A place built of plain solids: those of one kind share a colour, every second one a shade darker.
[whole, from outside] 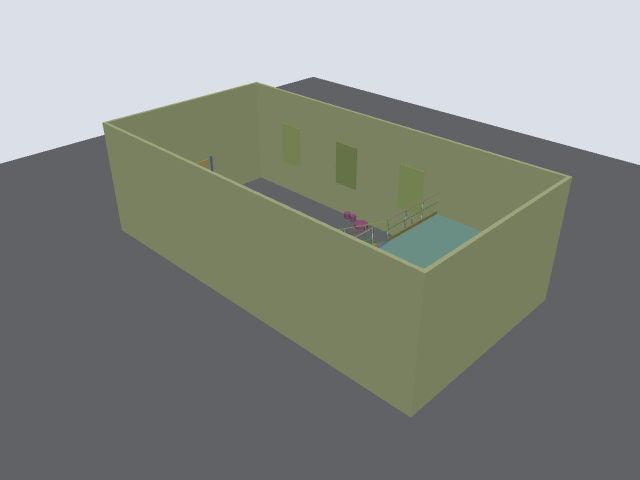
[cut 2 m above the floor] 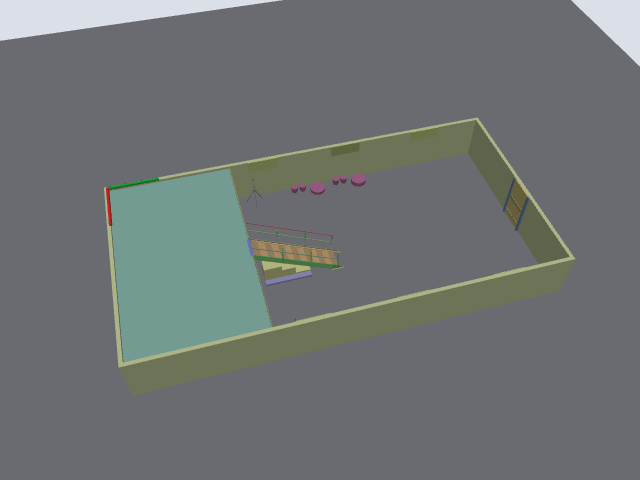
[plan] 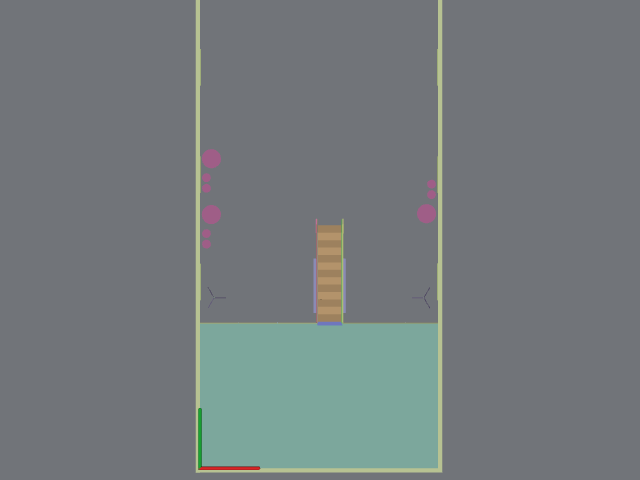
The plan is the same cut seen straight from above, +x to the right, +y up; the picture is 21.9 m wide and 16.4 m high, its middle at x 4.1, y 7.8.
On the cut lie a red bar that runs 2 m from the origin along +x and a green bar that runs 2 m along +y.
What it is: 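A pumping station 8.1 x 16.1 m, 5.1 m high; the engine floor; at the rear the gallery 4.9 m deep at 1.89 m over closed stores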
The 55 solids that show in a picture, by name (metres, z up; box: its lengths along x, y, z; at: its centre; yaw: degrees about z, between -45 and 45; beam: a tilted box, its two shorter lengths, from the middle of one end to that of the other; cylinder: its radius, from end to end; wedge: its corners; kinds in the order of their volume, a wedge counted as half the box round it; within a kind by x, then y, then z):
{
 "loft_1": {"box": [4.05, 0.09, 1.94], "at": [1.98, 4.9, 0.92]},
 "loft_2": {"box": [8.23, 4.92, 1.94], "at": [4.07, 2.41, 0.92]},
 "loft_3": {"box": [3.32, 0.09, 1.94], "at": [6.52, 4.9, 0.92]},
 "wall_1": {"box": [0.15, 16.45, 5.17], "at": [-0.07, 8.07, 2.54]},
 "wall_2": {"box": [8.43, 0.15, 5.17], "at": [4.07, -0.07, 2.54]},
 "wall_3": {"box": [8.43, 0.15, 5.17], "at": [4.07, 16.23, 2.54]},
 "wall_4": {"box": [0.15, 16.45, 5.17], "at": [8.21, 8.07, 2.54]},
 "under_1": {"box": [0.66, 0.71, 0.8], "at": [4.43, 5.66, 0.35]},
 "under_2": {"box": [0.66, 0.55, 0.56], "at": [4.43, 6.29, 0.23]},
 "under_3": {"box": [0.66, 0.61, 0.22], "at": [4.43, 6.87, 0.06]},
 "winf_1": {"box": [0.028, 1.26, 2.03], "at": [0.01, 6.37, 2.5]},
 "winf_2": {"box": [0.028, 1.26, 2.03], "at": [0.01, 10.04, 2.5]},
 "winf_3": {"box": [0.028, 1.26, 2.03], "at": [0.01, 13.7, 2.5]},
 "winf_4": {"box": [0.028, 1.26, 2.03], "at": [8.12, 6.37, 2.5]},
 "winf_5": {"box": [0.028, 1.26, 2.03], "at": [8.12, 10.04, 2.5]},
 "winf_6": {"box": [0.028, 1.26, 2.03], "at": [8.12, 13.7, 2.5]},
 "under_plinth_1": {"box": [1.1, 1.87, 0.14], "at": [4.43, 6.24, 0.02]},
 "hose_1": {"cylinder": 0.15, "from": [0.22, 7.66, 0.21], "to": [0.22, 7.66, 0.28]},
 "hose_2": {"cylinder": 0.15, "from": [0.22, 8.02, 0.21], "to": [0.22, 8.02, 0.28]},
 "hose_3": {"cylinder": 0.15, "from": [0.22, 9.57, 0.21], "to": [0.22, 9.57, 0.28]},
 "hose_4": {"cylinder": 0.15, "from": [0.22, 9.93, 0.21], "to": [0.22, 9.93, 0.28]},
 "hose_5": {"cylinder": 0.33, "from": [0.39, 8.67, 0.0], "to": [0.39, 8.67, 0.15]},
 "hose_6": {"cylinder": 0.33, "from": [0.39, 10.58, 0.0], "to": [0.39, 10.58, 0.2]},
 "hose_7": {"cylinder": 0.33, "from": [7.74, 8.7, 0.0], "to": [7.74, 8.7, 0.15]},
 "hose_8": {"cylinder": 0.15, "from": [7.91, 9.35, 0.21], "to": [7.91, 9.35, 0.28]},
 "hose_9": {"cylinder": 0.15, "from": [7.91, 9.71, 0.21], "to": [7.91, 9.71, 0.28]},
 "stair_string_right_1": {"wedge": [[4.0, 4.95, 1.66], [4.0, 4.95, 1.94], [4.0, 8.06, 0.0], [4.0, 8.06, 0.28], [4.03, 4.95, 1.66], [4.03, 4.95, 1.94], [4.03, 8.06, 0.0], [4.03, 8.06, 0.28]]},
 "stair_string_left_1": {"wedge": [[4.83, 4.95, 1.66], [4.83, 4.95, 1.94], [4.83, 8.05, 0.0], [4.83, 8.05, 0.28], [4.86, 4.95, 1.66], [4.86, 4.95, 1.94], [4.86, 8.05, 0.0], [4.86, 8.05, 0.28]]},
 "stair_handrail_left_1": {"wedge": [[4.86, 4.96, 2.77], [4.86, 4.97, 2.79], [4.86, 8.32, 0.98], [4.86, 8.34, 1.0], [4.89, 4.96, 2.77], [4.89, 4.97, 2.79], [4.89, 8.32, 0.98], [4.89, 8.34, 1.0]]},
 "stair_handrail_right_1": {"wedge": [[3.97, 4.96, 2.77], [3.97, 4.97, 2.79], [3.97, 8.32, 0.98], [3.97, 8.34, 1.0], [4.0, 4.96, 2.77], [4.0, 4.97, 2.79], [4.0, 8.32, 0.98], [4.0, 8.34, 1.0]]},
 "stair_kneerail_left_1": {"wedge": [[4.86, 4.96, 2.34], [4.86, 4.97, 2.37], [4.86, 8.32, 0.55], [4.86, 8.34, 0.58], [4.89, 4.96, 2.34], [4.89, 4.97, 2.37], [4.89, 8.32, 0.55], [4.89, 8.34, 0.58]]},
 "stair_kneerail_right_1": {"wedge": [[3.97, 4.96, 2.34], [3.97, 4.97, 2.37], [3.97, 8.32, 0.55], [3.97, 8.34, 0.58], [4.0, 4.96, 2.34], [4.0, 4.97, 2.37], [4.0, 8.32, 0.55], [4.0, 8.34, 0.58]]},
 "door_leaf_1": {"box": [1.02, 0.04, 2.1], "at": [4.41, 16.13, 1.0]},
 "stair_tread_1": {"wedge": [[4.03, 4.97, 1.7], [4.03, 4.97, 1.75], [4.03, 5.26, 1.7], [4.03, 5.26, 1.75], [4.83, 4.97, 1.7], [4.83, 4.97, 1.75], [4.83, 5.26, 1.7], [4.83, 5.26, 1.75]]},
 "stair_tread_2": {"wedge": [[4.03, 5.22, 1.57], [4.03, 5.22, 1.62], [4.03, 5.52, 1.57], [4.03, 5.52, 1.62], [4.83, 5.22, 1.57], [4.83, 5.22, 1.62], [4.83, 5.52, 1.57], [4.83, 5.52, 1.62]]},
 "stair_tread_3": {"wedge": [[4.03, 5.48, 1.43], [4.03, 5.48, 1.48], [4.03, 5.77, 1.43], [4.03, 5.77, 1.48], [4.83, 5.48, 1.43], [4.83, 5.48, 1.48], [4.83, 5.77, 1.43], [4.83, 5.77, 1.48]]},
 "stair_tread_4": {"wedge": [[4.03, 5.73, 1.3], [4.03, 5.73, 1.35], [4.03, 6.02, 1.35], [4.03, 6.03, 1.3], [4.83, 5.73, 1.3], [4.83, 5.73, 1.35], [4.83, 6.02, 1.3], [4.83, 6.02, 1.35]]},
 "stair_tread_5": {"wedge": [[4.03, 5.98, 1.16], [4.03, 5.98, 1.21], [4.03, 6.28, 1.16], [4.03, 6.28, 1.21], [4.83, 5.98, 1.16], [4.83, 5.98, 1.21], [4.83, 6.28, 1.16], [4.83, 6.28, 1.21]]},
 "stair_tread_6": {"wedge": [[4.03, 6.24, 1.03], [4.03, 6.24, 1.08], [4.03, 6.53, 1.03], [4.03, 6.53, 1.08], [4.83, 6.24, 1.03], [4.83, 6.24, 1.08], [4.83, 6.53, 1.03], [4.83, 6.53, 1.08]]},
 "stair_tread_7": {"wedge": [[4.03, 6.49, 0.9], [4.03, 6.49, 0.95], [4.03, 6.78, 0.89], [4.03, 6.78, 0.94], [4.83, 6.49, 0.89], [4.83, 6.49, 0.94], [4.83, 6.78, 0.89], [4.83, 6.78, 0.94]]},
 "stair_tread_8": {"wedge": [[4.03, 6.74, 0.76], [4.03, 6.74, 0.81], [4.03, 7.03, 0.76], [4.03, 7.03, 0.81], [4.83, 6.74, 0.76], [4.83, 6.74, 0.81], [4.83, 7.03, 0.76], [4.83, 7.03, 0.81]]},
 "stair_tread_9": {"wedge": [[4.03, 7.0, 0.62], [4.03, 7.0, 0.67], [4.03, 7.29, 0.62], [4.03, 7.29, 0.67], [4.83, 6.99, 0.62], [4.83, 6.99, 0.67], [4.83, 7.29, 0.62], [4.83, 7.29, 0.67]]},
 "stair_tread_10": {"wedge": [[4.03, 7.25, 0.49], [4.03, 7.25, 0.54], [4.03, 7.54, 0.49], [4.03, 7.54, 0.54], [4.83, 7.25, 0.49], [4.83, 7.25, 0.54], [4.83, 7.54, 0.49], [4.83, 7.54, 0.54]]},
 "stair_tread_11": {"wedge": [[4.03, 7.5, 0.35], [4.03, 7.5, 0.4], [4.03, 7.79, 0.35], [4.03, 7.79, 0.4], [4.83, 7.5, 0.35], [4.83, 7.5, 0.4], [4.83, 7.79, 0.35], [4.83, 7.79, 0.4]]},
 "stair_tread_12": {"wedge": [[4.03, 7.75, 0.22], [4.03, 7.75, 0.27], [4.03, 8.05, 0.22], [4.03, 8.05, 0.27], [4.83, 7.75, 0.22], [4.83, 7.75, 0.27], [4.83, 8.05, 0.22], [4.83, 8.05, 0.27]]},
 "stair_tread_13": {"wedge": [[4.03, 8.01, 0.08], [4.03, 8.01, 0.13], [4.03, 8.3, 0.08], [4.03, 8.3, 0.13], [4.83, 8.01, 0.08], [4.83, 8.01, 0.13], [4.83, 8.3, 0.08], [4.83, 8.3, 0.13]]},
 "door_jamb_1": {"box": [0.1, 0.07, 2.21], "at": [3.84, 16.11, 1.05]},
 "door_jamb_2": {"box": [0.1, 0.07, 2.21], "at": [4.98, 16.11, 1.05]},
 "toeboard_1": {"box": [3.98, 0.025, 0.17], "at": [1.99, 4.96, 1.94]},
 "toeboard_2": {"box": [3.25, 0.025, 0.17], "at": [6.5, 4.96, 1.94]},
 "door_ledge_1": {"box": [0.96, 0.024, 0.14], "at": [4.41, 16.1, 0.29]},
 "door_ledge_2": {"box": [0.96, 0.024, 0.14], "at": [4.41, 16.1, 1.07]},
 "stair_head_board_1": {"box": [0.85, 0.14, 0.05], "at": [4.43, 4.94, 1.86]},
 "handrail_1": {"box": [3.25, 0.029, 0.029], "at": [6.5, 4.97, 2.85]},
 "kneerail_1": {"box": [3.25, 0.029, 0.029], "at": [6.5, 4.97, 2.43]}
}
